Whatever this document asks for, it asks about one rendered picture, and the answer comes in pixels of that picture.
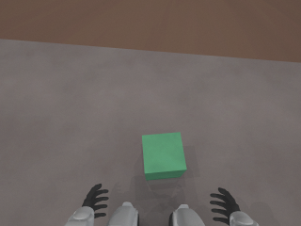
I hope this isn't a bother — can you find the carton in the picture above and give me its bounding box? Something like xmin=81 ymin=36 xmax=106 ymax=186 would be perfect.
xmin=142 ymin=132 xmax=187 ymax=181

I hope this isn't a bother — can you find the robot left hand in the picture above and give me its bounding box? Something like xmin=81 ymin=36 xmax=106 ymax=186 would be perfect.
xmin=82 ymin=184 xmax=109 ymax=218

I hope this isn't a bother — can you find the robot left shin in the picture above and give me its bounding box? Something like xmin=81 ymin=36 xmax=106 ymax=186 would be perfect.
xmin=122 ymin=202 xmax=133 ymax=207

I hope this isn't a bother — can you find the robot right hand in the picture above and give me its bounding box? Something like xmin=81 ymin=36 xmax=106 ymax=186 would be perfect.
xmin=210 ymin=187 xmax=241 ymax=226

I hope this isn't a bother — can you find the robot right shin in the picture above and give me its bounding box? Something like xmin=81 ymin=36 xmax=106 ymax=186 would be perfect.
xmin=177 ymin=204 xmax=189 ymax=210

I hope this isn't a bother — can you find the right robot forearm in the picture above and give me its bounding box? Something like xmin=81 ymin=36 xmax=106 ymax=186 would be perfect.
xmin=230 ymin=211 xmax=259 ymax=226

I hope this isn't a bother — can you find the robot shin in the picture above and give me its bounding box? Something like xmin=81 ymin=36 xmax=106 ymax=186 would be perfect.
xmin=122 ymin=202 xmax=133 ymax=207
xmin=177 ymin=204 xmax=189 ymax=210

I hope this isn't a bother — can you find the left robot forearm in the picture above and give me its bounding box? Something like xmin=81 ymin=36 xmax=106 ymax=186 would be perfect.
xmin=64 ymin=206 xmax=95 ymax=226

